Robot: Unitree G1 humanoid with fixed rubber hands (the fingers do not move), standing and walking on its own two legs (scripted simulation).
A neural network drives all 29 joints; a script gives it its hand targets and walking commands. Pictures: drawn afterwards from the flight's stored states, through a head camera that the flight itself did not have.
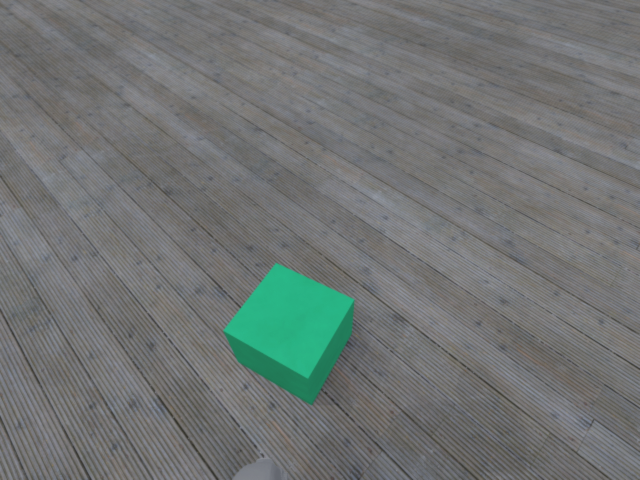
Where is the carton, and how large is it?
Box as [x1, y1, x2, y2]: [223, 263, 354, 404]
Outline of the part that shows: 276,263 223,331 239,362 311,404 351,333 354,299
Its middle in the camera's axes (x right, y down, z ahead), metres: -0.08 +0.29 +1.22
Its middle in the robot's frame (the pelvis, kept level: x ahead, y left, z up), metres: +0.63 +0.16 -0.66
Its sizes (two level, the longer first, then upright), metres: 0.281 0.271 0.228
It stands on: the floor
